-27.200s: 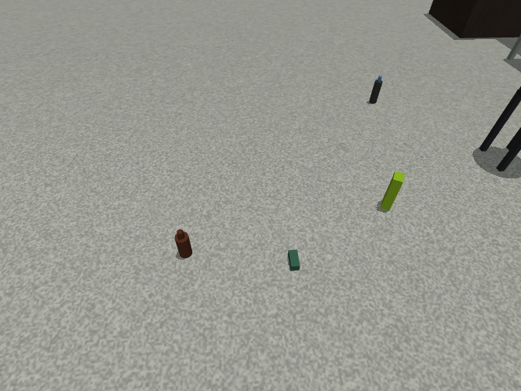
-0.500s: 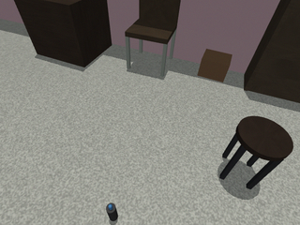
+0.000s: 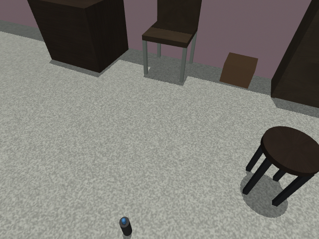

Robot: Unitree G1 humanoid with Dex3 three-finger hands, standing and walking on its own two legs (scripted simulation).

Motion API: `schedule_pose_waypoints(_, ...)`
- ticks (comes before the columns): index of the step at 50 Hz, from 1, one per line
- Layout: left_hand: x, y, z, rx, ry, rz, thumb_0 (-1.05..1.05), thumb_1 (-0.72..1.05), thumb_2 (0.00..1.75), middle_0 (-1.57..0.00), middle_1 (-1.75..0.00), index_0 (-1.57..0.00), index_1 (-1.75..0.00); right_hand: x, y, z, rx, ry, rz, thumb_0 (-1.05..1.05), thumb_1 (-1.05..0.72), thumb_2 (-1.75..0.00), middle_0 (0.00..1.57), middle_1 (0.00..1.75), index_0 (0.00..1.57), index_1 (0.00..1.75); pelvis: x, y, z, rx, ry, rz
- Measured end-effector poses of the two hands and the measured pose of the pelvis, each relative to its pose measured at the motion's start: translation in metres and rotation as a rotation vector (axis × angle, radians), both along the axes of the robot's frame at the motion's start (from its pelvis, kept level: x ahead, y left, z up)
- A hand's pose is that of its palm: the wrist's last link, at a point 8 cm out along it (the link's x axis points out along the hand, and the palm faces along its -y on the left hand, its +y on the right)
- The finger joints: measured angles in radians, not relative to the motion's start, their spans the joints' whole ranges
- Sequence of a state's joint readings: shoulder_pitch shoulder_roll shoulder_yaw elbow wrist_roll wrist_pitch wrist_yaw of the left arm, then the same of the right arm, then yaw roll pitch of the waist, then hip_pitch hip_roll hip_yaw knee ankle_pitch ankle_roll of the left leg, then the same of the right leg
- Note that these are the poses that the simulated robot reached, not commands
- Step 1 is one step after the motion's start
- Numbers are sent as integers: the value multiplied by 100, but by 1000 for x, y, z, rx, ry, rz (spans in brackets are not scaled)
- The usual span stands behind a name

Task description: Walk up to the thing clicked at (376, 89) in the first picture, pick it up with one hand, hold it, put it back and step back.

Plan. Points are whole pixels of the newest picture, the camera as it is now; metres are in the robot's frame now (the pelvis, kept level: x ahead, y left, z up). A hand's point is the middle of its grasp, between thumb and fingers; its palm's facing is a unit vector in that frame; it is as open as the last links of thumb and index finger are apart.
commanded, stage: walk up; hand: left
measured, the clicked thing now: (125, 225) +0.37 +0.18 -0.68
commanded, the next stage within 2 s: stand in 0.24 s
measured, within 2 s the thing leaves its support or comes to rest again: neither
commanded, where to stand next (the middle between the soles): +0.03 -0.01 m, yaw +0 degrees
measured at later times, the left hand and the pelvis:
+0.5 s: hand out of the picture +0.09 +0.25 -0.16, palm faces -0.02 -0.94 -0.33, open 7.4 cm; pelvis +0.01 +0.00 +0.00, yaw +0 degrees
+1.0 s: hand out of the picture +0.08 +0.25 -0.16, palm faces -0.02 -0.94 -0.33, open 7.4 cm; pelvis +0.01 +0.00 +0.00, yaw +1 degrees
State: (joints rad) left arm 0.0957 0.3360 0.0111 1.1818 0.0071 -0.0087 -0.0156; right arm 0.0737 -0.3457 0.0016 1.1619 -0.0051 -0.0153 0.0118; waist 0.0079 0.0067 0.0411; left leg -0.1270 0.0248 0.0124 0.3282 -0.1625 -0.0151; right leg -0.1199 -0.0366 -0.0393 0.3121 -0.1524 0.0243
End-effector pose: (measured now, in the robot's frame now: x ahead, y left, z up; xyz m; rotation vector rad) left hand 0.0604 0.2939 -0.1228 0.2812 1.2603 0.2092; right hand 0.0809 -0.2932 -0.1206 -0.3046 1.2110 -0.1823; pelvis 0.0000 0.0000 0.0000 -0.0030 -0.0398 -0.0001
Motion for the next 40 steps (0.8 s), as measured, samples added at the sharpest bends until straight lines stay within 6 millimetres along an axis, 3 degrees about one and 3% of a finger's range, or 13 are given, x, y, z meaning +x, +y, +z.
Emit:
schedule_pose_waypoints(21, 24, -2, 2, 4, -30, -34, 1, 91, 90, -20, -30, -20, -30, -7, -6, 1, -17, 28, -15, 0, -90, -90, 20, 30, 20, 30, 6, -1, 0, 1, 7, 2)
schedule_pose_waypoints(40, 17, 0, 4, 18, -19, -26, 1, 91, 90, -20, -30, -20, -30, 3, -6, 0, -9, 18, 7, 0, -90, -90, 20, 30, 20, 30, 9, -4, 1, 0, 7, 8)
